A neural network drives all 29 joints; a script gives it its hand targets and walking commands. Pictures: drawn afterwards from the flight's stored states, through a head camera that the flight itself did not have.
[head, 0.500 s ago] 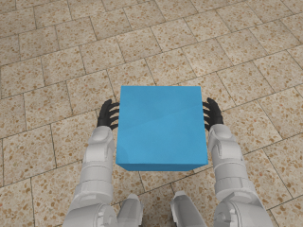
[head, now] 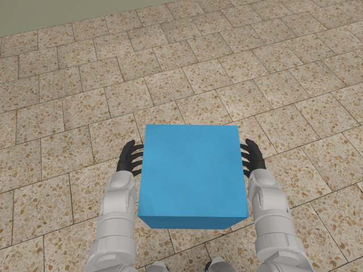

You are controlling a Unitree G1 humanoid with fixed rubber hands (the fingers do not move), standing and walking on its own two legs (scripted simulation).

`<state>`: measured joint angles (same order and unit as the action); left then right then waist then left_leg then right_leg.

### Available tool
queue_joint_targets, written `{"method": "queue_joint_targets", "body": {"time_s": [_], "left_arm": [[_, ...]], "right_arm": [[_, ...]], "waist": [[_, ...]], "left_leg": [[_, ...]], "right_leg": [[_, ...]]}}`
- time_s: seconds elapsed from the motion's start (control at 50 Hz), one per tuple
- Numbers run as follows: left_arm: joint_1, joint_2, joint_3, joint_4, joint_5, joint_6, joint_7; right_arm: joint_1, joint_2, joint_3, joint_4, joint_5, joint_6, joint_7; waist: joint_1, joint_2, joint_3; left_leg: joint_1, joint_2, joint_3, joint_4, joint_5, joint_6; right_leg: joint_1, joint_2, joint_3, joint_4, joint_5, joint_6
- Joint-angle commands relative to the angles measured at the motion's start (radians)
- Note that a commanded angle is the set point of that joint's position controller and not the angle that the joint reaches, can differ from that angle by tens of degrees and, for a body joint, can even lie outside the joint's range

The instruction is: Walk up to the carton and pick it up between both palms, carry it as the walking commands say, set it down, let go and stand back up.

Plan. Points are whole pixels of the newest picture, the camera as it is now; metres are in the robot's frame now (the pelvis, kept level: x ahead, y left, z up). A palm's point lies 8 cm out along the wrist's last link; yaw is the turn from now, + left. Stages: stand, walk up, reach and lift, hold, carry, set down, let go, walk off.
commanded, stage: reach and lift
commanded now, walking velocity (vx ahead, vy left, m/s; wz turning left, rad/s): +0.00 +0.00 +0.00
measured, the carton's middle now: (189, 182) +0.34 -0.01 -0.10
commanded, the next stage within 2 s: hold in 1.80 s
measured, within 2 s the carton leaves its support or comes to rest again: neither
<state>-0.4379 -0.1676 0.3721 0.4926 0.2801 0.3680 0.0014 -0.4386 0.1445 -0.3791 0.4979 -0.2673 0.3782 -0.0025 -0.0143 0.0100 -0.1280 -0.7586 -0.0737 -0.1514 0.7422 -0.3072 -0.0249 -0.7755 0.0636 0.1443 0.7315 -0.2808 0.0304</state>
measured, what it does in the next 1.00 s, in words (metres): stands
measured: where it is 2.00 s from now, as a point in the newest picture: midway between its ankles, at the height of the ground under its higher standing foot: outside the picture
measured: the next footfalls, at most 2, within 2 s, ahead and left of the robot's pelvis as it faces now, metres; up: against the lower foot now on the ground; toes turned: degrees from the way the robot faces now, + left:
none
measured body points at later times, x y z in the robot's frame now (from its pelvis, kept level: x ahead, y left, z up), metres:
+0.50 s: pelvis +0.01 +0.00 +0.03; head +0.02 +0.00 +0.48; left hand +0.34 +0.14 +0.03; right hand +0.33 -0.17 +0.03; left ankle +0.02 +0.13 -0.71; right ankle +0.03 -0.13 -0.71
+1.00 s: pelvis +0.01 +0.00 +0.04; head -0.04 +0.00 +0.49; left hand +0.32 +0.14 +0.08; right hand +0.31 -0.16 +0.08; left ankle +0.02 +0.13 -0.71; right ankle +0.03 -0.13 -0.71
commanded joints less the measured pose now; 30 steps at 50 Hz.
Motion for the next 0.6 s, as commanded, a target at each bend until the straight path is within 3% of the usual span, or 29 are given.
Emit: {"method": "queue_joint_targets", "body": {"time_s": [0.0,0.58], "left_arm": [[-0.500,-0.970,-0.590,0.048,-0.144,0.000,-0.241],[-0.389,-0.935,-0.646,-0.102,-0.218,0.196,-0.249]], "right_arm": [[-0.499,0.972,0.588,0.022,0.144,-0.009,0.250],[-0.404,0.964,0.669,-0.133,0.226,0.204,0.250]], "waist": [[-0.007,-0.011,-0.522],[-0.001,-0.017,-0.217]], "left_leg": [[0.289,-0.043,0.092,-0.105,0.283,0.013],[0.608,-0.020,0.082,-0.349,0.271,0.010]], "right_leg": [[0.381,0.044,-0.094,-0.086,0.301,-0.015],[0.697,0.027,-0.081,-0.333,0.280,-0.012]]}}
